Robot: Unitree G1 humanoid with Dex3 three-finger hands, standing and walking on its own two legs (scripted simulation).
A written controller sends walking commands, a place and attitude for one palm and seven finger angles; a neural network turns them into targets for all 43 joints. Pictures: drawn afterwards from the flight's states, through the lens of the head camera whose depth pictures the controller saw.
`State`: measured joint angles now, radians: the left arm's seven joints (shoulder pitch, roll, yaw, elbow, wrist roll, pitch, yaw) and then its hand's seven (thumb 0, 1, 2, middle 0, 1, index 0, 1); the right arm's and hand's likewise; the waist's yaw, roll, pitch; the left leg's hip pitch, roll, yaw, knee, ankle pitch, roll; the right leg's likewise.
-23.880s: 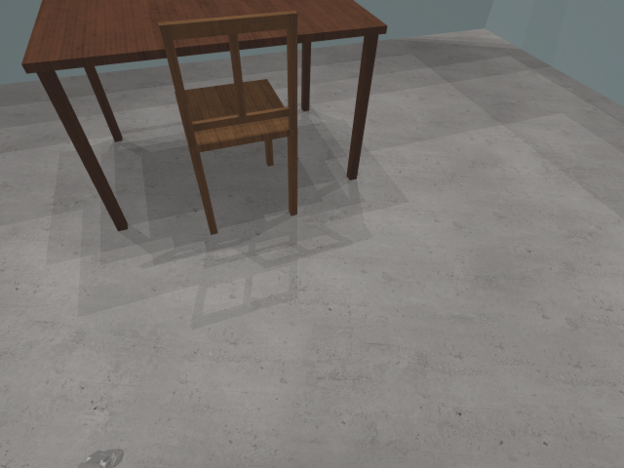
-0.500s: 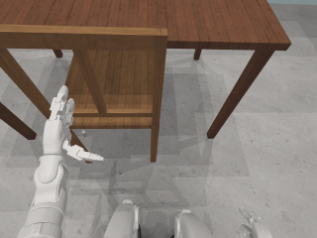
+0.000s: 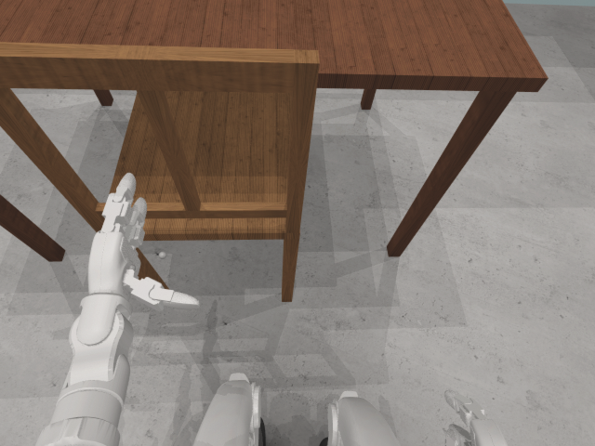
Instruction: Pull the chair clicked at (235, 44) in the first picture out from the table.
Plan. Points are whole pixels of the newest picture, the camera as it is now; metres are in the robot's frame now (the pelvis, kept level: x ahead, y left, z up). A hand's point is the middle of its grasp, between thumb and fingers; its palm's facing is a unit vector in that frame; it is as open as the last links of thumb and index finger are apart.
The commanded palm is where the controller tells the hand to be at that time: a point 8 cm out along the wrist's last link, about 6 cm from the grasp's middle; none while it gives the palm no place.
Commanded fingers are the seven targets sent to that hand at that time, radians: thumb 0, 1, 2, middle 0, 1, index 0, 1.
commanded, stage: aim the fingers beside a spindle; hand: left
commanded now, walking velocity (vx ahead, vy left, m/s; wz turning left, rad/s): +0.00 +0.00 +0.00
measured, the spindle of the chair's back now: (175, 158) +0.51 +0.20 +0.02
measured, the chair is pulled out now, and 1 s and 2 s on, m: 0.00 0.00 0.00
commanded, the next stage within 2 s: push the fingers through the gap in 1.90 s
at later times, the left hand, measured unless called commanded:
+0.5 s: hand (158, 247) +0.36 +0.19 +0.03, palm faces +0.09 -0.99 -0.05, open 16.9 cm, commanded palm +0.34 +0.23 +0.02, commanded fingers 0.00 -0.50 0.30 -0.06 -0.08 -0.06 -0.08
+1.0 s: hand (169, 257) +0.35 +0.18 +0.01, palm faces +0.05 -1.00 -0.01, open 16.9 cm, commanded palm +0.34 +0.23 +0.03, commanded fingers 0.00 -0.50 0.30 -0.06 -0.08 -0.06 -0.08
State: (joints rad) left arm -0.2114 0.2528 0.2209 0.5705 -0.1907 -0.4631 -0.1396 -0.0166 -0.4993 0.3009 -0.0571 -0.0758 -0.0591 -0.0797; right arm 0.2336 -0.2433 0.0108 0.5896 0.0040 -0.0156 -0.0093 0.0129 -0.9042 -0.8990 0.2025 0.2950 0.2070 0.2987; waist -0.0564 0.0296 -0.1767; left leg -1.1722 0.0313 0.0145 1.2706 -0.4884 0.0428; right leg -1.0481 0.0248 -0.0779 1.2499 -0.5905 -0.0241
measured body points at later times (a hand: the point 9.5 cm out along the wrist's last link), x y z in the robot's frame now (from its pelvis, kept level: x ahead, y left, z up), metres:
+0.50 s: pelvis +0.00 +0.00 +0.00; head +0.11 +0.02 +0.44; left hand +0.35 +0.24 +0.04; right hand +0.13 -0.25 -0.11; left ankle +0.06 +0.09 -0.62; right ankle +0.00 -0.11 -0.62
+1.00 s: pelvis +0.00 +0.00 +0.00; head +0.11 +0.02 +0.44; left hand +0.35 +0.24 +0.01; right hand +0.14 -0.26 -0.11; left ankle +0.06 +0.09 -0.62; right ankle +0.00 -0.11 -0.62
